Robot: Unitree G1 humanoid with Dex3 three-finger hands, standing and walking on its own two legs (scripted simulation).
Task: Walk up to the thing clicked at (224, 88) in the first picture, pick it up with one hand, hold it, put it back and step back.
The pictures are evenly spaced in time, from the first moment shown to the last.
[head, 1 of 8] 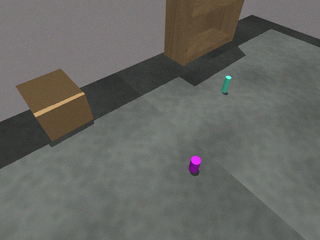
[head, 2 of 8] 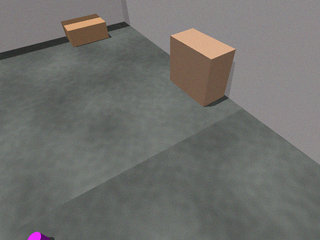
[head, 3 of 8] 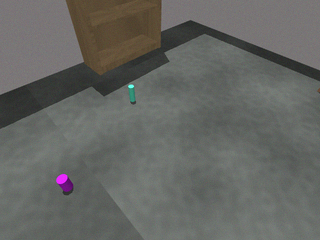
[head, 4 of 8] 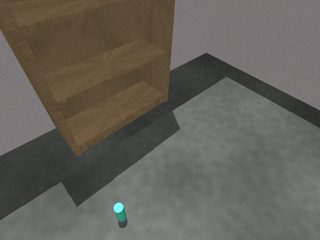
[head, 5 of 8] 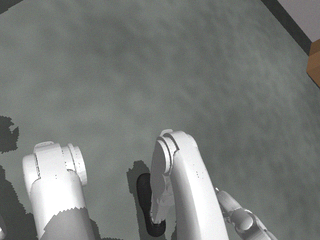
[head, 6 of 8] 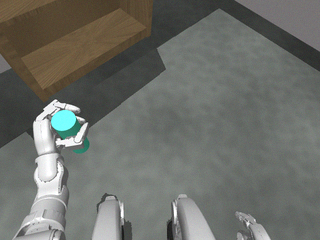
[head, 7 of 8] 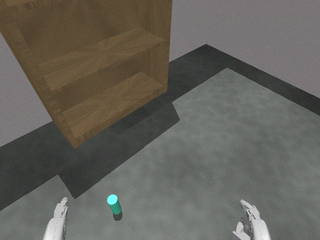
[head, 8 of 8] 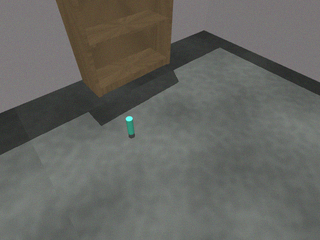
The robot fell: no
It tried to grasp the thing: yes
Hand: left
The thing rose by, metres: 0.67
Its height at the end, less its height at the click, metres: +0.00
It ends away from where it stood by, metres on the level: 0.02
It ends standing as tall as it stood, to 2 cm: yes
